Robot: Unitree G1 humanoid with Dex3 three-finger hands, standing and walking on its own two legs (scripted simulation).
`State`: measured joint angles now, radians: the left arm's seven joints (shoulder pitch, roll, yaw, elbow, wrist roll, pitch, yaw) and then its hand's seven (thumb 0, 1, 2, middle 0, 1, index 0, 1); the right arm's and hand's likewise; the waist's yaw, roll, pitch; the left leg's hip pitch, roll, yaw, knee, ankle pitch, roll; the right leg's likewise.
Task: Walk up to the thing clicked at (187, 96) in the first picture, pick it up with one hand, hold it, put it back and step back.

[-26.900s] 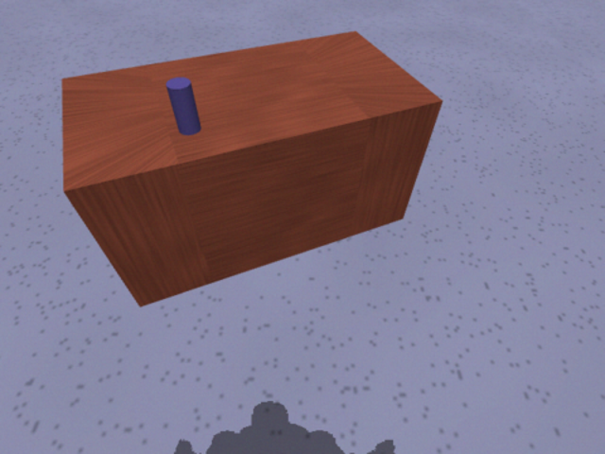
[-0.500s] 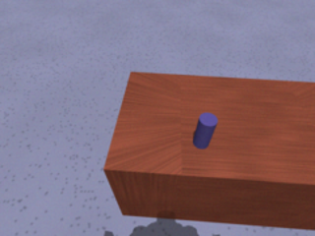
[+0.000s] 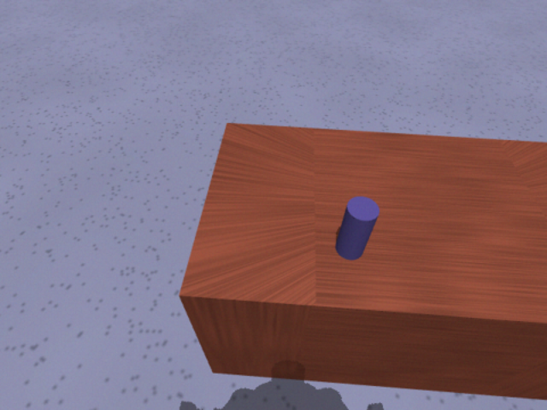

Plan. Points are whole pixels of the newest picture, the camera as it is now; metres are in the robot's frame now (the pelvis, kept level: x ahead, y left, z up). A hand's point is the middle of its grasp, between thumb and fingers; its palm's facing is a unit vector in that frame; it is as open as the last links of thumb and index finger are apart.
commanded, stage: home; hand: right
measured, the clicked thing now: (355, 229) +0.49 -0.17 -0.11
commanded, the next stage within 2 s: stand in 0.06 s
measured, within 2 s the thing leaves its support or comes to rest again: neither
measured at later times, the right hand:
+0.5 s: hand out of the picture +0.06 -0.26 -0.16, palm faces -0.03 +0.94 -0.35, open 11.4 cm
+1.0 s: hand out of the picture +0.06 -0.26 -0.16, palm faces -0.03 +0.94 -0.35, open 7.4 cm
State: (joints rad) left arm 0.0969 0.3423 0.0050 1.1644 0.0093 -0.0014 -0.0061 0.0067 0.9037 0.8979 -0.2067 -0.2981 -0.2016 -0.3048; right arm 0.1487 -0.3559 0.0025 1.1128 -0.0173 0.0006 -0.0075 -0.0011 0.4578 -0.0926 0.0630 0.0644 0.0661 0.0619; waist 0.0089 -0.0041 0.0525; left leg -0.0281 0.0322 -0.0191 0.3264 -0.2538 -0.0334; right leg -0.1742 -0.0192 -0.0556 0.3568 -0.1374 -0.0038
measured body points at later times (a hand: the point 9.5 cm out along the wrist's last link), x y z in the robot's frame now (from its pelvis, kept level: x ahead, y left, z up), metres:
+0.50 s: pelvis +0.00 +0.00 +0.00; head +0.00 +0.00 +0.45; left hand +0.07 +0.30 -0.13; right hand +0.06 -0.31 -0.13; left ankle -0.05 +0.14 -0.75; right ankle +0.04 -0.12 -0.75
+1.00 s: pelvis +0.00 +0.00 +0.00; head +0.01 -0.01 +0.45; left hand +0.07 +0.30 -0.13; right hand +0.06 -0.31 -0.14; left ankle -0.05 +0.14 -0.75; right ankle +0.04 -0.12 -0.75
